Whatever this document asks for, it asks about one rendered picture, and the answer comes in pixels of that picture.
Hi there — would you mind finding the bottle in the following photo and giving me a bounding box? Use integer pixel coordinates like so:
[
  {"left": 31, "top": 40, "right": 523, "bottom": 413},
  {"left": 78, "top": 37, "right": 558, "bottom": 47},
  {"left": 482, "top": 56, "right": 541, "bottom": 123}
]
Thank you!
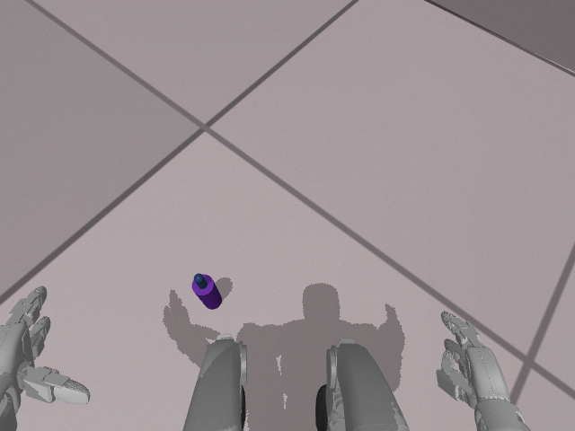
[{"left": 192, "top": 274, "right": 222, "bottom": 310}]

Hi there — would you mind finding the left robot arm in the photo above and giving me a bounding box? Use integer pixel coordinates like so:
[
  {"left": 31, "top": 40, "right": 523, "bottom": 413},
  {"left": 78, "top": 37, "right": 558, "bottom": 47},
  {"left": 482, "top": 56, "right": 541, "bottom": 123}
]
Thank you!
[{"left": 0, "top": 376, "right": 21, "bottom": 431}]

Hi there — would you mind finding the right robot arm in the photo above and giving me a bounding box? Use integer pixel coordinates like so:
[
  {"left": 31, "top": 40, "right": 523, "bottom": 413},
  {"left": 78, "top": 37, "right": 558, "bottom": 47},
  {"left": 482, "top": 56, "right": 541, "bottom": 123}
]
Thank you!
[{"left": 474, "top": 400, "right": 531, "bottom": 431}]

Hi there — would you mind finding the right robot hand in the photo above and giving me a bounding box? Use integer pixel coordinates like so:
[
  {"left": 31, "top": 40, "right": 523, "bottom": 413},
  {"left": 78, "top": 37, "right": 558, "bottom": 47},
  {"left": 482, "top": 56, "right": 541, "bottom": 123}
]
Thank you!
[{"left": 436, "top": 312, "right": 511, "bottom": 409}]

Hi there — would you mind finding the left robot hand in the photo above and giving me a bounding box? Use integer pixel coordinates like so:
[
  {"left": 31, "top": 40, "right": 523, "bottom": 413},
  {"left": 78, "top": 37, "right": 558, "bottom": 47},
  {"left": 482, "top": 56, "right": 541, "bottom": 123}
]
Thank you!
[{"left": 0, "top": 286, "right": 90, "bottom": 404}]

